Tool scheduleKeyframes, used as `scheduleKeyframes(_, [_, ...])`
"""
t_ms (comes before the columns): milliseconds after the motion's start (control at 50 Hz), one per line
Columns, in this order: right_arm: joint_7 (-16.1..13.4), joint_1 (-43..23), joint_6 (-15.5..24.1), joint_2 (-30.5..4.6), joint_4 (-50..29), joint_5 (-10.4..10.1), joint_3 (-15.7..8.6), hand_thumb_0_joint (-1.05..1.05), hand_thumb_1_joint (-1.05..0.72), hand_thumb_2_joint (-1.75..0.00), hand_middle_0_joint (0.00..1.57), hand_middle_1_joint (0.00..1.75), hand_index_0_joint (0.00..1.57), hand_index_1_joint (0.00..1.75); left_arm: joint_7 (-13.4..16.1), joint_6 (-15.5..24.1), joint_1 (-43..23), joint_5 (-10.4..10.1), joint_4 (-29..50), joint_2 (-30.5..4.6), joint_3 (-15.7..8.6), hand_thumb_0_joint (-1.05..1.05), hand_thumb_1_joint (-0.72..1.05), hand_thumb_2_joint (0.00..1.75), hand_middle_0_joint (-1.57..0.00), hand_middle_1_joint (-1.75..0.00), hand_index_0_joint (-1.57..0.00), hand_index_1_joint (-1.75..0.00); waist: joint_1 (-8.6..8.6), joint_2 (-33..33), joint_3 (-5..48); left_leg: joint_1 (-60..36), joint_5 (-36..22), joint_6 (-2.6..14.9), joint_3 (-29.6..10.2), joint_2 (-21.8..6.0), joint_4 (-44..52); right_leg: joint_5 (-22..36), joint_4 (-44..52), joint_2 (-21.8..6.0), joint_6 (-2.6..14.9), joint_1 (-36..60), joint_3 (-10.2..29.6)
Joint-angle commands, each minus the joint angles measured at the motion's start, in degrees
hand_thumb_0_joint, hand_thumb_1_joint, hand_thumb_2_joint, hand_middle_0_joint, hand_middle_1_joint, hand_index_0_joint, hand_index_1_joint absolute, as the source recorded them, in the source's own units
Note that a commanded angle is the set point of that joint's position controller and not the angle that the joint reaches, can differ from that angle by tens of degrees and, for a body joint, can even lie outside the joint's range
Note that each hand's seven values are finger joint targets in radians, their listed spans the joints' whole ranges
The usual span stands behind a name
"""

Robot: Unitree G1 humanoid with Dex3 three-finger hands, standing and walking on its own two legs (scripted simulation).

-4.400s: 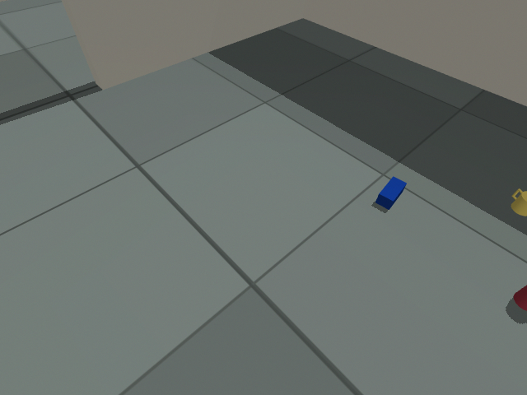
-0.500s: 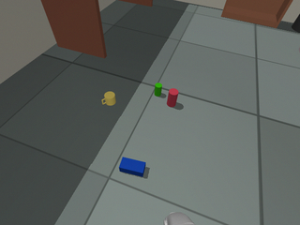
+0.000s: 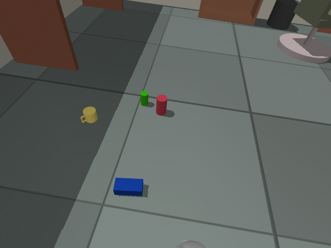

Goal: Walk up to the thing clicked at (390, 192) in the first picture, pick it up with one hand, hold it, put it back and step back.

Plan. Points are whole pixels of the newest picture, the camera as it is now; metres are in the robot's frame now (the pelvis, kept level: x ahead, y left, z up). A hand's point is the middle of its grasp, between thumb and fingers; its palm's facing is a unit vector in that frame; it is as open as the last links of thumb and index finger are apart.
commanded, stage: walk up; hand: left
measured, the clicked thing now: (128, 186) +0.57 +0.17 -0.69
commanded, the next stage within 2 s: none
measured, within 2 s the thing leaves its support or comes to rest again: neither
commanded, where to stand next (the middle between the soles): +0.19 -0.04 m, yaw -1 degrees
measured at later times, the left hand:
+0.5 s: hand (103, 241) +0.17 +0.15 -0.11, palm faces -0.03 -0.92 -0.39, open 7.4 cm
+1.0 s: hand (97, 221) +0.21 +0.18 -0.11, palm faces +0.02 -0.89 -0.46, open 7.4 cm
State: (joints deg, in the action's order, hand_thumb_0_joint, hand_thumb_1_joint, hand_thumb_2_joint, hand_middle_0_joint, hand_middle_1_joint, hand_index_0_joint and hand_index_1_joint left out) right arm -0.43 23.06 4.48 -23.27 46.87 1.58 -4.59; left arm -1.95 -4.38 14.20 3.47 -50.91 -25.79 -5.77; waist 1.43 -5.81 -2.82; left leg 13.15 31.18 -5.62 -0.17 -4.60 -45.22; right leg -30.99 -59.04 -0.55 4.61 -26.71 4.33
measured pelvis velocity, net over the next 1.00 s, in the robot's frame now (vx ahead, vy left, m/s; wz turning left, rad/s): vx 0.12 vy -0.10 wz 0.00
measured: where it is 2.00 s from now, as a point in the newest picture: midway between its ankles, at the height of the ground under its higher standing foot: outside the picture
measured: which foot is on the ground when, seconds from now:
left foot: down 0.00-0.22, up 0.24-0.64, down 0.66-1.00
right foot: up 0.00-0.18, down 0.20-1.00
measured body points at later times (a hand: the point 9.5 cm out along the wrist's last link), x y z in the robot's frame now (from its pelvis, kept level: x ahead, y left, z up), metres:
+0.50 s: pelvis +0.10 -0.11 +0.02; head +0.15 -0.13 +0.47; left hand +0.17 +0.20 -0.08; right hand +0.17 -0.46 -0.09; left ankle +0.20 +0.03 -0.64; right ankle +0.12 -0.18 -0.69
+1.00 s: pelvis +0.12 -0.10 +0.02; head +0.16 -0.12 +0.47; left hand +0.21 +0.22 -0.08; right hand +0.28 -0.39 -0.11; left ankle +0.14 +0.04 -0.68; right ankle +0.12 -0.18 -0.69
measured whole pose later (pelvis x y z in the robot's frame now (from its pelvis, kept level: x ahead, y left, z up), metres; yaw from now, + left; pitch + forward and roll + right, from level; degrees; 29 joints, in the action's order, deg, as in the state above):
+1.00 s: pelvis +0.12 -0.10 +0.02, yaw +0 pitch -2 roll +1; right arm -0.3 1.5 -1.4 -22.0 53.3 -0.5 -1.2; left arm 2.9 4.4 8.1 0.1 -54.3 -21.1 -0.9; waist -1.7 2.8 -7.4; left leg 23.0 28.0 2.4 -3.4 1.2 -49.3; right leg -24.2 -44.6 2.3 3.3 -18.4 0.0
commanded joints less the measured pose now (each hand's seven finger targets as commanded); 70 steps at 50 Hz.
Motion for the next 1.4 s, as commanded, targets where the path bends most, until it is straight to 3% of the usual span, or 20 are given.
scheduleKeyframes(0, [-4.04, -2.41, 0.81, -26.07, -4.36, -1.14, -5.87, 0.00, -0.90, -0.90, 0.20, 0.30, 0.20, 0.30, -0.78, 2.98, -6.28, 0.86, 11.23, -8.51, -1.69, 0.00, 0.90, 0.90, -0.20, -0.30, -0.20, -0.30, -3.08, 22.98, -6.75, -3.55, -13.30, 23.37, -48.68, -29.30, 30.76, -0.50, -14.24, -3.94, -2.93, -22.61, 6.58])
scheduleKeyframes(60, [-4.54, -1.63, 2.11, -21.99, -2.64, 0.91, -4.65, 0.00, -0.90, -0.90, 0.20, 0.30, 0.20, 0.30, -1.73, 4.22, -11.99, -1.32, 9.60, -12.59, -4.82, 0.00, 0.90, 0.90, -0.20, -0.30, -0.20, -0.30, -2.22, 12.77, -10.20, 2.43, -32.15, 20.76, -22.36, -20.07, 18.22, 3.63, -4.60, -6.51, -4.61, -14.42, 4.34])
scheduleKeyframes(120, [-4.72, 2.31, 2.51, -21.82, 0.26, 0.69, -4.39, 0.00, -0.90, -0.90, 0.20, 0.30, 0.20, 0.30, -2.78, 3.20, -9.48, -2.17, 9.94, -10.10, -4.93, 0.00, 0.90, 0.90, -0.20, -0.30, -0.20, -0.30, -2.53, 17.10, -4.53, 2.89, -41.09, 14.66, -10.54, -12.72, 13.06, 4.99, 7.01, -2.84, -2.83, 0.02, -2.06])
scheduleKeyframes(160, [-4.36, -2.06, 2.20, -20.15, -0.48, 0.52, -3.44, 0.00, -0.90, -0.90, 0.20, 0.30, 0.20, 0.30, -2.37, 3.13, 2.85, -3.10, 6.29, -10.21, -6.40, 0.00, 0.90, 0.90, -0.20, -0.30, -0.20, -0.30, -10.45, 11.29, 4.01, 9.98, -46.52, 10.69, -2.73, -6.75, -3.77, 12.69, 19.32, 1.20, -1.12, 23.46, -7.67])
scheduleKeyframes(180, [-4.39, -1.04, 1.93, -16.34, -0.66, 0.37, -2.32, 0.00, -0.90, -0.90, 0.20, 0.30, 0.20, 0.30, -1.57, 3.21, 12.43, -2.77, 3.67, -13.11, -7.97, 0.00, 0.90, 0.90, -0.20, -0.30, -0.20, -0.30, -15.26, 1.53, 8.31, 18.36, -39.69, 8.46, -0.52, -4.02, -20.43, 12.12, 21.17, 1.51, -0.52, 35.67, -4.78])
scheduleKeyframes(200, [-4.55, -0.09, 1.86, -12.27, -1.36, -0.19, -1.00, 0.00, -0.90, -0.90, 0.20, 0.30, 0.20, 0.30, -0.74, 3.07, 16.41, -2.39, 3.39, -15.17, -8.30, 0.00, 0.90, 0.90, -0.20, -0.30, -0.20, -0.30, -16.42, -11.89, 8.99, 27.61, -3.49, 7.72, -2.82, 2.59, -31.65, 9.06, 24.57, -5.16, 1.10, 38.00, 8.12])
scheduleKeyframes(220, [-5.10, 0.77, 1.58, -12.79, -2.39, -1.39, -1.42, 0.00, -0.90, -0.90, 0.20, 0.30, 0.20, 0.30, -0.38, 3.12, 11.68, -2.50, 6.21, -18.01, -7.77, 0.00, 0.90, 0.90, -0.20, -0.30, -0.20, -0.30, -12.11, -15.23, 8.02, 32.81, 4.28, 7.85, -3.81, 6.26, -34.58, -0.68, 38.53, -15.64, 5.93, 31.34, 33.72])
scheduleKeyframes(260, [-4.91, -1.29, 0.79, -17.73, -0.13, -0.80, -2.98, 0.00, -0.90, -0.90, 0.20, 0.30, 0.20, 0.30, -0.42, 3.28, 0.02, -3.17, 10.44, -16.89, -7.23, 0.00, 0.90, 0.90, -0.20, -0.30, -0.20, -0.30, -6.57, 1.24, -0.72, 27.91, -3.06, 8.62, -5.93, 0.02, -37.63, -13.19, 44.23, -18.92, 8.83, 15.43, 35.13])
scheduleKeyframes(320, [-3.21, 4.62, 0.04, -12.22, 2.83, -1.49, -0.99, 0.00, -0.90, -0.90, 0.20, 0.30, 0.20, 0.30, 0.87, 5.22, -1.80, -3.15, 8.93, -10.58, -4.19, 0.00, 0.90, 0.90, -0.20, -0.30, -0.20, -0.30, -1.31, 4.82, -6.54, 22.85, -11.50, 9.22, -4.73, -2.47, -25.63, 12.00, 36.89, -10.03, 2.68, 7.77, 16.82])
scheduleKeyframes(420, [-1.73, 2.31, -2.20, -9.31, 2.83, -1.24, -0.47, 0.00, -0.90, -0.90, 0.20, 0.30, 0.20, 0.30, 2.93, 8.08, -3.10, -3.30, 6.29, -8.46, -1.06, 0.00, 0.90, 0.90, -0.20, -0.30, -0.20, -0.30, 0.06, 4.33, -3.12, 12.41, -13.61, 7.47, -5.24, -0.94, -13.42, 42.43, 30.61, -11.52, 5.70, 2.47, 9.63])
scheduleKeyframes(480, [-1.48, -1.46, -3.25, -9.10, 1.49, -1.82, -0.25, 0.00, -0.90, -0.90, 0.20, 0.30, 0.20, 0.30, 4.23, 8.45, -1.53, -4.00, 5.04, -8.90, -0.43, 0.00, 0.90, 0.90, -0.20, -0.30, -0.20, -0.30, -1.24, 1.34, 0.60, 10.47, -17.46, 7.52, -5.18, 1.70, -10.00, 56.69, 27.43, -12.18, 2.58, 6.86, 9.57])
scheduleKeyframes(660, [-1.15, -12.72, -3.69, -11.21, -1.23, -1.65, -0.76, 0.00, -0.90, -0.90, 0.20, 0.30, 0.20, 0.30, 6.36, 7.98, 2.23, -3.49, 3.45, -12.02, -0.90, 0.00, 0.90, 0.90, -0.20, -0.30, -0.20, -0.30, -3.59, 0.40, 6.14, 13.76, -12.00, 9.74, -5.93, 2.22, 0.86, 59.56, 18.50, -14.68, -0.60, 20.37, 15.68])
scheduleKeyframes(700, [-1.08, -10.54, -2.75, -12.91, 0.27, -1.29, -1.52, 0.00, -0.90, -0.90, 0.20, 0.30, 0.20, 0.30, 6.15, 8.31, -1.73, -4.07, 4.34, -11.09, -0.42, 0.00, 0.90, 0.90, -0.20, -0.30, -0.20, -0.30, -0.87, 5.33, 10.85, -3.80, -36.41, 13.44, -10.75, -2.51, 5.81, 53.81, 10.07, -9.65, -4.95, 8.03, 8.93])
scheduleKeyframes(740, [-1.15, -11.26, -2.55, -13.92, -0.17, -2.13, -1.97, 0.00, -0.90, -0.90, 0.20, 0.30, 0.20, 0.30, 6.08, 8.37, -2.62, -4.93, 2.47, -7.25, 0.37, 0.00, 0.90, 0.90, -0.20, -0.30, -0.20, -0.30, 0.74, 10.41, 16.91, -12.21, -53.01, 24.42, -22.84, -11.85, 4.79, 30.07, 2.08, -1.49, -10.09, 2.42, -0.13])
scheduleKeyframes(760, [-1.08, -13.51, -2.79, -12.42, -0.19, -2.66, -1.27, 0.00, -0.90, -0.90, 0.20, 0.30, 0.20, 0.30, 6.16, 8.44, -2.30, -4.62, 0.64, -7.79, 0.36, 0.00, 0.90, 0.90, -0.20, -0.30, -0.20, -0.30, -0.58, 9.03, 16.26, -7.72, -57.39, 24.58, -21.97, -12.79, 2.11, 20.39, 7.88, -1.92, -8.80, 6.69, 1.68])
scheduleKeyframes(860, [-0.62, -20.90, -3.97, -9.88, 0.88, -2.85, 0.37, 0.00, -0.90, -0.90, 0.20, 0.30, 0.20, 0.30, 5.52, 9.31, -0.97, -3.10, -0.75, -10.11, 0.41, 0.00, 0.90, 0.90, -0.20, -0.30, -0.20, -0.30, -3.97, 6.76, 8.10, 8.55, -35.88, 9.75, -8.82, 0.08, -2.77, 37.29, 23.86, -9.99, 1.31, 16.76, 12.82])
scheduleKeyframes(920, [-1.19, -21.59, -4.85, -9.18, 2.22, -1.97, 0.56, 0.00, -0.90, -0.90, 0.20, 0.30, 0.20, 0.30, 6.12, 9.85, -0.64, -3.24, -2.14, -12.09, 0.32, 0.00, 0.90, 0.90, -0.20, -0.30, -0.20, -0.30, -4.23, 1.53, 3.60, 16.77, 0.50, 8.54, -6.42, 3.36, -6.04, 59.37, 27.96, -19.80, 5.87, 19.56, 24.04])
scheduleKeyframes(1060, [-0.13, -19.02, -2.99, -10.84, 6.92, -1.78, -0.13, 0.00, -0.90, -0.90, 0.20, 0.30, 0.20, 0.30, 4.56, 8.15, -10.32, -3.54, -1.37, -8.46, 1.11, 0.00, 0.90, 0.90, -0.20, -0.30, -0.20, -0.30, -0.44, 1.45, 9.58, -7.11, -38.43, 11.03, -8.70, -1.95, 12.38, 34.85, 22.61, -4.02, -3.53, 10.06, 1.69])
scheduleKeyframes(1120, [0.15, -24.48, -3.10, -11.09, 7.70, -1.20, 0.70, 0.00, -0.90, -0.90, 0.20, 0.30, 0.20, 0.30, 3.78, 6.96, -8.95, -2.85, -3.39, -7.03, 1.73, 0.00, 0.90, 0.90, -0.20, -0.30, -0.20, -0.30, -2.78, 4.62, 4.09, 2.03, -19.34, 11.32, -11.26, -4.89, 16.15, 10.95, 31.02, -3.91, -2.25, 11.26, 3.77])
scheduleKeyframes(1380, [0.63, -23.65, -2.17, -10.19, 13.04, -0.75, 2.15, 0.00, -0.90, -0.90, 0.20, 0.30, 0.20, 0.30, 1.83, 5.89, -10.37, -3.62, -8.97, -6.59, 1.83, 0.00, 0.90, 0.90, -0.20, -0.30, -0.20, -0.30, -2.76, 10.48, 2.25, 3.09, -4.64, 7.77, -11.25, -3.58, 29.61, 12.61, 38.47, -3.43, -2.07, 16.57, 3.44])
